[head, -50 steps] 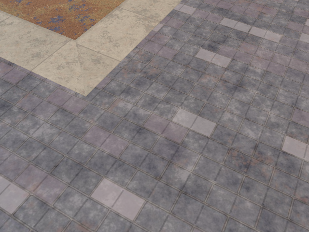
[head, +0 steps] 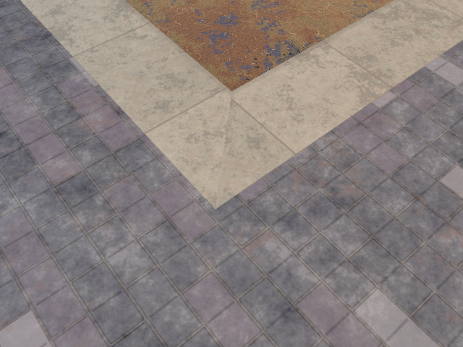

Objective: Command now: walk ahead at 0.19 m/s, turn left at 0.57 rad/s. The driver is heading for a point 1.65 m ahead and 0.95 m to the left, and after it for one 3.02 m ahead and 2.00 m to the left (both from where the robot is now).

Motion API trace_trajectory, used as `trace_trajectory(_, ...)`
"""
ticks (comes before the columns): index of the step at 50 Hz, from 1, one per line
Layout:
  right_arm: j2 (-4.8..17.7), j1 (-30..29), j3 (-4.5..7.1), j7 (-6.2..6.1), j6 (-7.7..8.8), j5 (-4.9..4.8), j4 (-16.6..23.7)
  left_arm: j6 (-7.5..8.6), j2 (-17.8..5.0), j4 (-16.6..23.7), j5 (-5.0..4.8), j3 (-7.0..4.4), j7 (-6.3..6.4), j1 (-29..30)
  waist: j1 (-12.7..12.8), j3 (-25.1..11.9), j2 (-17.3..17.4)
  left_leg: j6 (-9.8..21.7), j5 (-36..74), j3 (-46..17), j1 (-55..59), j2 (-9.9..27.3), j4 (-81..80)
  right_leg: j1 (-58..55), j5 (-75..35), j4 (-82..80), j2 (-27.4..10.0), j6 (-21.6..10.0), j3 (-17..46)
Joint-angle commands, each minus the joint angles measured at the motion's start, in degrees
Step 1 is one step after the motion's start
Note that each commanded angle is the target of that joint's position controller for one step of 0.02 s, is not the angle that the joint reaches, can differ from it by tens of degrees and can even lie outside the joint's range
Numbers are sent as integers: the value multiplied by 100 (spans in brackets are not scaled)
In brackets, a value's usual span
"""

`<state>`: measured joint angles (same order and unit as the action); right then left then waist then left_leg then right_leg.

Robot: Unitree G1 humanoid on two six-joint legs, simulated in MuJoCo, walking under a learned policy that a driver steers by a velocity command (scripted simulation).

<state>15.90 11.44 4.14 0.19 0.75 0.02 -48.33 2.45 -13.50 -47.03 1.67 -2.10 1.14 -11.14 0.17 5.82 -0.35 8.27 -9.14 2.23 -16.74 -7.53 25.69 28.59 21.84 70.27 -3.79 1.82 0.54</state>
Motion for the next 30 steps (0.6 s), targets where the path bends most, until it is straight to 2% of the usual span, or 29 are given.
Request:
trace_trajectory(1, 778, 281, 169, -9, 115, 18, 283, -200, -456, 168, 41, -119, -5, -808, 223, -935, 33, 798, 4839, -1287, 673, 1550, -611, 82, -260, -456, 5, 149, 22)
trace_trajectory(4, 844, 455, 184, -35, 65, 24, 322, -267, -512, 356, 22, -122, 6, -424, 89, -1052, 274, 570, 4648, -1335, 767, 1391, -516, 306, -652, -927, 22, 197, 14)
trace_trajectory(7, 872, 640, 196, -77, -34, 26, 367, -321, -603, 550, -6, -122, 20, 46, -90, -1035, 428, 385, 3992, -1630, 945, 1364, -461, 498, -874, -1353, 44, 211, 104)
trace_trajectory(10, 923, 798, 223, -110, -112, 64, 419, -345, -666, 694, -43, -107, 42, 393, -231, -941, 494, 391, 3481, -2051, 1200, 1467, -394, 631, -813, -1725, 108, 184, 230)
trace_trajectory(13, 964, 845, 247, -120, -174, 116, 483, -324, -727, 800, -92, -89, 76, 576, -294, -828, 546, 498, 3493, -2415, 1365, 1556, -198, 542, -471, -2099, 254, 105, 322)
trace_trajectory(17, 1041, 651, 277, -107, -244, 125, 604, -245, -806, 872, -173, -66, 113, 476, -227, -761, 647, 431, 3590, -2921, 1361, 1521, 98, -124, -90, -2973, 488, -74, 422)
trace_trajectory(19, 1047, 286, 276, -99, -263, 50, 704, -188, -816, 807, -170, -66, 141, 81, 58, -706, 672, 102, 2885, -3043, 993, 1240, 279, -1046, -505, -4188, 572, -167, 395)
trace_trajectory(20, 980, 77, 250, -108, -253, -25, 791, -132, -883, 744, -102, -85, 180, -232, 246, -744, 515, -186, 2187, -2931, 515, 973, 600, -1858, -1273, -5038, 338, -245, 540)
trace_trajectory(21, 553, 412, 140, -112, -228, -55, 878, -112, -1329, 797, -27, -165, 250, -294, 34, -1054, -636, -533, 154, -2091, -45, 428, 1742, -2667, -2320, -5336, -1019, -589, 1650)
trace_trajectory(22, 572, 924, 163, -160, -278, -13, 892, -204, -1673, 906, -85, -204, 206, -69, -225, -1110, -1550, -703, -3148, -1020, -1083, -571, 2601, -2870, -4343, -5242, -2147, -1470, 3066)
trace_trajectory(23, 957, 959, 241, -169, -325, 202, 742, -264, -1421, 859, -141, -197, 170, -328, -124, -1165, -991, -791, -3052, -823, -1138, -65, 3781, -2708, -4759, -5072, -2257, -1864, 2898)
trace_trajectory(24, 1031, 749, 286, -125, -353, 196, 666, -278, -1025, 908, -143, -84, 160, -177, -150, -942, -497, -836, -2586, -888, -1125, 92, 4124, -2416, -4546, -5029, -1851, -1743, 2209)
trace_trajectory(25, 974, 661, 289, -67, -400, 150, 646, -303, -871, 977, -110, -38, 155, 143, -246, -708, -370, -926, -2194, -857, -1088, 225, 4217, -2153, -4059, -5100, -1419, -1496, 1536)
trace_trajectory(26, 941, 582, 279, 16, -446, 126, 685, -307, -889, 1017, -80, -40, 174, 307, -279, -683, -634, -1000, -1892, -787, -1132, 277, 4274, -2147, -3833, -5125, -1133, -1311, 1145)
trace_trajectory(27, 902, 602, 256, 85, -472, 79, 680, -304, -927, 1033, -39, -53, 178, 332, -249, -710, -835, -1087, -1721, -683, -1125, 239, 4360, -2152, -4022, -5096, -937, -1258, 828)
trace_trajectory(29, 847, 448, 223, 145, -498, 19, 747, -289, -962, 1000, -17, -86, 157, 156, -138, -805, -842, -1173, -1560, -572, -1159, 234, 4246, -2291, -4024, -5085, -900, -1289, 566)
trace_trajectory(30, 817, 332, 205, 158, -511, 19, 796, -278, -983, 972, -23, -104, 151, 53, -73, -813, -822, -1193, -1537, -546, -1221, 266, 4106, -2396, -3913, -5103, -965, -1337, 535)
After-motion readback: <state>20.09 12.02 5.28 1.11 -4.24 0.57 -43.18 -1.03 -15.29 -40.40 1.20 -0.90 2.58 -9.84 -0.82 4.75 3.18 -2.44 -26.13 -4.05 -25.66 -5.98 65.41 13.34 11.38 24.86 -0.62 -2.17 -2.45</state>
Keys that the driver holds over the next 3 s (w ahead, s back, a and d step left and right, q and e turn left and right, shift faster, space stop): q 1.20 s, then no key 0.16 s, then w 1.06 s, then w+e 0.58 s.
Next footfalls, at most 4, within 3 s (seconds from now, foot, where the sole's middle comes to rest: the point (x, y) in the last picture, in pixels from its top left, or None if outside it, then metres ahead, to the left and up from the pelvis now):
0.42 right None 0.20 -0.13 -0.77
0.88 left None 0.07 0.05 -0.77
1.44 right None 0.19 -0.09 -0.77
1.90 left None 0.16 0.22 -0.77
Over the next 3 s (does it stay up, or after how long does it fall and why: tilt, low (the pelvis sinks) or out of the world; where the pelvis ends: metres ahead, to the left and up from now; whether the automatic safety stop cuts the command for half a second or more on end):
stays up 0.54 0.52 -0.01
